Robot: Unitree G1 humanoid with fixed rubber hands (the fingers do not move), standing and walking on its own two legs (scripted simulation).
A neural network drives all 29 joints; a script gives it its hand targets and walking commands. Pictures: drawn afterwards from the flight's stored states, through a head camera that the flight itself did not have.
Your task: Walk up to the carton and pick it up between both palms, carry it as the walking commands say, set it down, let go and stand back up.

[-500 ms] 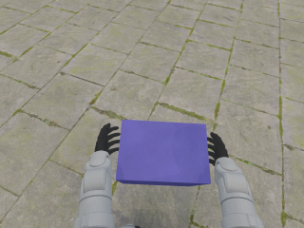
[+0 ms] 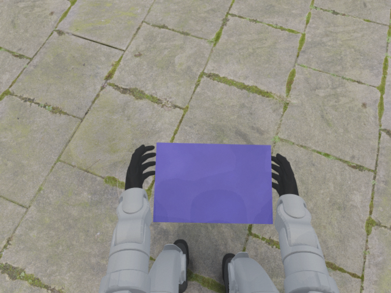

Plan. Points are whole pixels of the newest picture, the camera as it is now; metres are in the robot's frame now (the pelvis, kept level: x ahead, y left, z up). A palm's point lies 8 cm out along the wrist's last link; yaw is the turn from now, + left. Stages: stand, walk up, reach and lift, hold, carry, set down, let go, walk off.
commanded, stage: set down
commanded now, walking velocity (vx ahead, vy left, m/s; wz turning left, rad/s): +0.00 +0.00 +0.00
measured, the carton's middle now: (209, 181) +0.35 -0.01 -0.16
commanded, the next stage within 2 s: none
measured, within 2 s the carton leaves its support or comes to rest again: neither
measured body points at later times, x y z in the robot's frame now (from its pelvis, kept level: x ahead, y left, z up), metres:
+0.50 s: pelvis -0.05 +0.01 -0.09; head +0.17 +0.04 +0.30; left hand +0.38 +0.16 -0.17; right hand +0.37 -0.16 -0.17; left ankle +0.07 +0.10 -0.70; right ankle +0.01 -0.12 -0.70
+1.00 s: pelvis -0.04 +0.01 -0.15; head +0.22 +0.02 +0.22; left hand +0.41 +0.16 -0.25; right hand +0.40 -0.16 -0.25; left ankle +0.07 +0.10 -0.70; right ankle +0.01 -0.12 -0.70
